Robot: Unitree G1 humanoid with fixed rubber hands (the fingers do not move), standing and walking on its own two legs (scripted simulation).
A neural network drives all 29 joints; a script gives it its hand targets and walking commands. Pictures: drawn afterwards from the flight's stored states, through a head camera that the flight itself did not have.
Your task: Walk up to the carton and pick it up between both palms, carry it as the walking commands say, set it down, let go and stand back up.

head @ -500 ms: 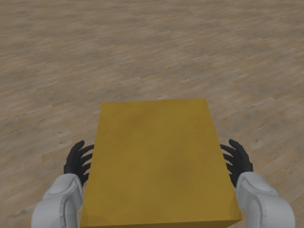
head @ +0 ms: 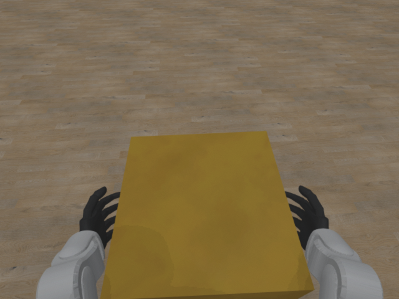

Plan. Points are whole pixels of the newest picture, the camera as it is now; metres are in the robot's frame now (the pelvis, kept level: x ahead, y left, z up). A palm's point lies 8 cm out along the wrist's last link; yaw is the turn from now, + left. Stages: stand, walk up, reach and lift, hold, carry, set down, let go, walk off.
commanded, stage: carry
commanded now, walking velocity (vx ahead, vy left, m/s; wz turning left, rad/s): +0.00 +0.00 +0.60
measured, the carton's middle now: (202, 223) +0.27 +0.00 +0.00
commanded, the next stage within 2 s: none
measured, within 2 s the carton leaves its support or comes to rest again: neither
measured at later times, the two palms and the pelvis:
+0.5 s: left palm (55, 285) +0.14 +0.21 +0.10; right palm (286, 211) +0.26 -0.14 +0.09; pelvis -0.02 -0.03 +0.01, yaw +17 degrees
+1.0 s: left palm out of the picture +0.07 +0.27 +0.10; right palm (241, 216) +0.24 -0.06 +0.10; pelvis -0.04 +0.00 +0.00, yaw +29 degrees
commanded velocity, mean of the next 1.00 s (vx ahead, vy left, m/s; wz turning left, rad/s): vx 0.00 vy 0.00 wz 0.40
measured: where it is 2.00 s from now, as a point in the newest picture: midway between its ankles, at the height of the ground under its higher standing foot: outside the picture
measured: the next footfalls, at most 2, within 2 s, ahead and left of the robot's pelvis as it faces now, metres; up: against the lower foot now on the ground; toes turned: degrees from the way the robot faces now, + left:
right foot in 0.26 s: +0.03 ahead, -0.12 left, +0.00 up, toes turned +1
left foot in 0.64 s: -0.02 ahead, +0.11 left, +0.00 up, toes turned +33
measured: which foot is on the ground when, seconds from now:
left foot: down 0.00-0.26, up 0.28-0.62, down 0.64-1.00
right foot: up 0.00-0.24, down 0.26-0.64, up 0.66-0.98, down 1.00-1.00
